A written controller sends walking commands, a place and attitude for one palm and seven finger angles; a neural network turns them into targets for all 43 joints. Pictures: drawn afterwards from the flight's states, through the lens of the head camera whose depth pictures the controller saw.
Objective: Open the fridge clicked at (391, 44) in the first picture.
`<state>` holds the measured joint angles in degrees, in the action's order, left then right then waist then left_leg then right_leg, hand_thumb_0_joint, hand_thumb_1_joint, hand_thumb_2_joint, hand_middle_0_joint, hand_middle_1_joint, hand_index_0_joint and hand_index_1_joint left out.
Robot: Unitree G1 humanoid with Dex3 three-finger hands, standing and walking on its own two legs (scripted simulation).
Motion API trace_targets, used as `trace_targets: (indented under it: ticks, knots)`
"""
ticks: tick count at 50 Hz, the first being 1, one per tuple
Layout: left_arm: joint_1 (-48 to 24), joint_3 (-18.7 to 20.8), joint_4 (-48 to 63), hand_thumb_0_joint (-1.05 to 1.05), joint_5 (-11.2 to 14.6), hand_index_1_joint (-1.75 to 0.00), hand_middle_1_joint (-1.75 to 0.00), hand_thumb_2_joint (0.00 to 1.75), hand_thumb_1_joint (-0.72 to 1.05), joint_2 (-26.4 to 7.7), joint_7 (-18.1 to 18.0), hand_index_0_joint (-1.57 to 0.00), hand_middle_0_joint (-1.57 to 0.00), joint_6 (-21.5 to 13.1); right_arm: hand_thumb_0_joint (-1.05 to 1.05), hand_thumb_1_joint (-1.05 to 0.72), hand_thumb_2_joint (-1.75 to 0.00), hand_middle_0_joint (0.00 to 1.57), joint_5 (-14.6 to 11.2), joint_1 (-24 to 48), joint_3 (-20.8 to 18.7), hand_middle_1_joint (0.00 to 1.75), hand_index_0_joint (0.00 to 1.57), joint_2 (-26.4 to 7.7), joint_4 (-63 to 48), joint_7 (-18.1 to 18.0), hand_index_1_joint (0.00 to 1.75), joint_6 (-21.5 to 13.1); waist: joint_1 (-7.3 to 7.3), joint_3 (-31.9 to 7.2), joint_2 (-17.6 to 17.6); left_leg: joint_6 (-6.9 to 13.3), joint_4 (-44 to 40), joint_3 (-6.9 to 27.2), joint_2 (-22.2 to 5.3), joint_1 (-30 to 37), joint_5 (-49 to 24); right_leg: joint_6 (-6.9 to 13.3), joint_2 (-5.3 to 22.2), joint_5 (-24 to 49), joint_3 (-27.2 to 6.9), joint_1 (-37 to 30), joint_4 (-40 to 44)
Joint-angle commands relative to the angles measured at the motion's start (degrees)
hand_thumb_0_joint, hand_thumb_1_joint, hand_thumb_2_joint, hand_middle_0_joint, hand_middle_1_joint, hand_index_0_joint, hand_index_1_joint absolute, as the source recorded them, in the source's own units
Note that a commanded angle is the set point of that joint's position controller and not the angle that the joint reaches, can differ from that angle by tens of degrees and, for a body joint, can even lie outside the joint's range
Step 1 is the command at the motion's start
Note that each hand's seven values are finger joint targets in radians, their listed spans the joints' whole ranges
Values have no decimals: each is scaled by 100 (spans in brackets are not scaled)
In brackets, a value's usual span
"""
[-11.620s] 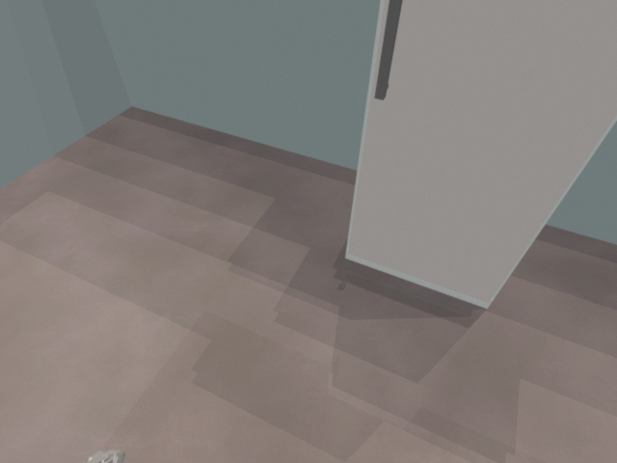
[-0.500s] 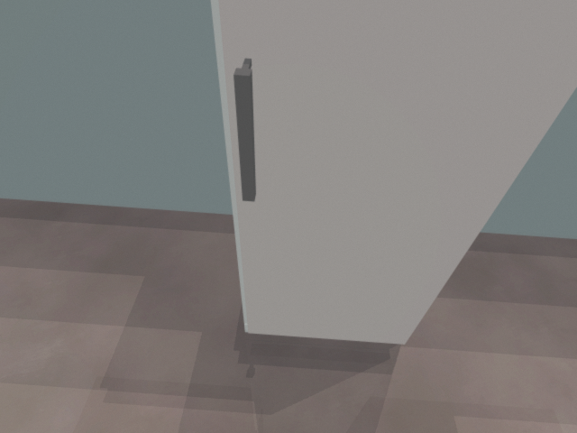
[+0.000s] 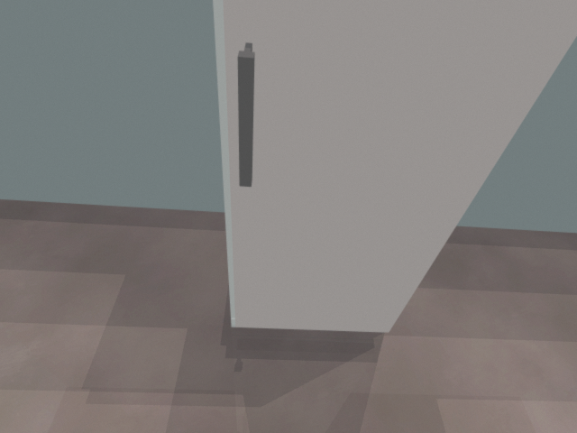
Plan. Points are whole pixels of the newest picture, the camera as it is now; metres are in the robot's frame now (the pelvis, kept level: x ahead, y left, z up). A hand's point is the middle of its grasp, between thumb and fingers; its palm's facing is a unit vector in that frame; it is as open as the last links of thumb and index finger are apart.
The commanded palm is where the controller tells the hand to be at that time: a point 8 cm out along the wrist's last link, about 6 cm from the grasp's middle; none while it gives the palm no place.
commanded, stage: look again from close up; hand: left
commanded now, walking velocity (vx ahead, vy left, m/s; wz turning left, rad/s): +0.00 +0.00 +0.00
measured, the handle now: (247, 121) +0.57 +0.11 +0.16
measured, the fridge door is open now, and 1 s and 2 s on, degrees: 0 0 0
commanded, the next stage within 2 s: shuffle to correct the standing spot in 0.98 s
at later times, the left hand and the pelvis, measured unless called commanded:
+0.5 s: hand out of the picture +0.01 +0.27 -0.16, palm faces -0.04 -0.97 -0.25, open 7.3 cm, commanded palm none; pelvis -0.03 +0.05 +0.01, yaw -3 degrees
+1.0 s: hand out of the picture -0.04 +0.23 -0.16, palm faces -0.05 -0.99 -0.17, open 7.3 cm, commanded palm none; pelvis -0.02 +0.06 +0.02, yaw -4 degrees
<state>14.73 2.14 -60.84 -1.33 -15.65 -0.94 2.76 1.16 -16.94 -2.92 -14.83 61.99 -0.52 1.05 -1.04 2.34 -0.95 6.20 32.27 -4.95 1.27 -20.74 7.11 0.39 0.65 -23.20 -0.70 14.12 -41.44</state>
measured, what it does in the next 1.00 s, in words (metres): steps on the spot: right foot, then left foot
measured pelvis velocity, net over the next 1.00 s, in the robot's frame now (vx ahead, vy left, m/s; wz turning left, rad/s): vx -0.02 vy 0.06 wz -0.07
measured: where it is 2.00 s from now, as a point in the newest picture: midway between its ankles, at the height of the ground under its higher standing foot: outside the picture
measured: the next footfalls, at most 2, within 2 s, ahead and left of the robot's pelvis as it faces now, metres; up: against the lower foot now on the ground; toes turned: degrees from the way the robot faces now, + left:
right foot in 0.20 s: -0.04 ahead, -0.08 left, +0.00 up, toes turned -8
left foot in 0.40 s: +0.05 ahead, +0.15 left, +0.00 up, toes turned -2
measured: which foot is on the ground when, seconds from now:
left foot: down 0.00-0.20, up 0.22-0.38, down 0.40-1.00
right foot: up 0.00-0.18, down 0.20-1.00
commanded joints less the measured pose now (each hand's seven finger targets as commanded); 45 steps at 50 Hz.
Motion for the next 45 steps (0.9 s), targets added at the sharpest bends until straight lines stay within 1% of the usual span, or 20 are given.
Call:
trace_targets:
  ticks: [1,3,5,7,8,9,10,11,12,14,16,17,18,19,20,21,23,26,30,45]
  knots:
    - [1435,242,-57,0,-44,-30,-30,90,90,-714,-40,-20,-20,68,0,-90,-90,20,3,848,-199,30,20,-1367,-639,-112,30,-140,640,175,924,-765,-3495,2172,-1388,-1116,3639,176,-290,-155,135,-462,-1781]
    - [1664,216,-107,0,-11,-30,-30,90,90,-592,-46,-20,-20,57,0,-90,-90,20,5,849,-202,30,20,-1260,-618,-119,30,-92,622,-20,910,-924,-3378,1538,-1155,-379,2932,163,-291,-271,411,-539,-982]
    - [1729,190,-73,0,30,-30,-30,90,90,-593,-59,-20,-20,12,0,-90,-90,20,28,640,-220,30,20,-1169,-544,-153,30,-43,489,-147,935,-898,-3246,1396,-1081,449,2257,238,-213,-624,558,-796,748]
    - [1851,215,-124,0,57,-30,-30,90,90,-573,-62,-20,-20,14,0,-90,-90,20,24,362,-253,30,20,-1122,-405,-129,30,62,446,21,527,-1242,-2986,943,-789,454,1889,324,-309,-180,728,-1457,2519]
    - [1769,221,-80,0,24,-30,-30,90,90,-607,-98,-20,-20,-12,0,-90,-90,20,-47,185,-239,30,20,-947,-330,-109,30,120,383,95,-156,-1499,-2102,379,-349,372,1590,448,10,103,406,-1537,3204]
    - [1089,232,123,0,-45,-30,-30,90,90,-891,-184,-20,-20,-72,0,-90,-90,20,-141,-21,-218,30,20,-638,-253,-137,30,167,92,102,-1364,-1199,13,224,-18,530,1519,853,1181,-422,-970,-552,3570]
    - [-32,208,539,0,-85,-30,-30,90,90,-1101,-207,-20,-20,-68,0,-90,-90,20,-55,-110,-279,30,20,-803,-341,-116,30,179,-194,557,-1210,-851,1523,693,-49,466,1534,1220,1798,-681,-1151,781,3695]
    - [-833,262,841,0,-101,-30,-30,90,90,-1287,-214,-20,-20,-121,0,-90,-90,20,-34,-262,-326,30,20,-1018,-442,-57,30,182,-517,371,-766,-765,2546,937,-83,506,1554,1349,1991,-349,-1080,1097,3628]
    - [-1340,278,941,0,-45,-30,-30,90,90,-1308,-196,-20,-20,-266,0,-90,-90,20,-46,-190,-351,30,20,-1016,-388,3,30,148,-606,378,-734,-705,2896,1103,-324,467,1411,1359,1922,-595,-1093,1350,3546]
    - [-1122,219,871,0,-27,-30,-30,90,90,-1210,-150,-20,-20,-446,0,-90,-90,20,-90,48,-288,30,20,-1174,-493,33,30,18,-393,535,-331,-570,1984,863,-381,89,1239,1059,1376,234,-562,501,3130]
    - [-408,192,567,0,-52,-30,-30,90,90,-1206,-106,-20,-20,-447,0,-90,-90,20,-92,425,-151,30,20,-866,-605,14,30,-119,-38,540,-176,-544,436,549,-432,-11,1580,1077,1393,1758,-591,-423,2441]
    - [-220,152,444,0,-26,-30,-30,90,90,-1205,-90,-20,-20,-426,0,-90,-90,20,-76,350,-100,30,20,-770,-560,-7,30,-149,-26,345,-191,-552,-450,491,-450,459,1140,936,1380,2212,-524,-518,2010]
    - [-95,103,355,0,27,-30,-30,90,90,-1129,-62,-20,-20,-393,0,-90,-90,20,-69,276,-37,30,20,-728,-477,-26,30,-190,8,175,-116,-538,-1097,566,-412,1037,264,630,1069,2337,-286,-432,1653]
    - [105,62,307,0,69,-30,-30,90,90,-830,-16,-20,-20,-339,0,-90,-90,20,-68,325,-9,30,20,-813,-466,-56,30,-244,144,97,362,-397,-1197,1191,-724,1383,-878,268,657,2076,-20,-182,1341]
    - [314,12,277,0,108,-30,-30,90,90,-628,-2,-20,-20,-312,0,-90,-90,20,-43,451,11,30,20,-1000,-475,-103,30,-250,309,-56,765,-192,-1183,1637,-1180,1262,-1405,40,509,1463,92,-238,1471]
    - [313,-19,248,0,91,-30,-30,90,90,-575,-4,-20,-20,-303,0,-90,-90,20,-38,583,46,30,20,-1023,-462,-114,30,-212,367,114,588,-159,-1283,1607,-1242,811,-1002,-3,449,1045,75,-517,1877]
    - [82,-8,120,0,54,-30,-30,90,90,-757,-9,-20,-20,-245,0,-90,-90,20,-69,706,70,30,20,-982,-307,-49,30,-181,290,241,567,-373,-1882,1588,-956,484,763,-25,459,696,126,-813,2053]
    - [132,-78,53,0,54,-30,-30,90,90,-567,-13,-20,-20,-257,0,-90,-90,20,-66,612,134,30,20,-784,-210,-42,30,-185,240,27,230,-468,-1902,1379,-846,745,550,-38,534,1032,105,-924,2187]
    - [208,-99,9,0,46,-30,-30,90,90,-453,-36,-20,-20,-259,0,-90,-90,20,-66,493,157,30,20,-606,-106,-41,30,-197,198,-311,319,-539,-1860,1230,-779,1126,131,-78,589,1178,131,-940,2253]
    - [617,-156,-144,0,28,-30,-30,90,90,-33,-116,-20,-20,-320,0,-90,-90,20,-94,249,188,30,20,-172,56,-70,30,-172,106,34,82,-531,-1491,861,-663,1236,-435,-103,657,1426,118,-589,2427]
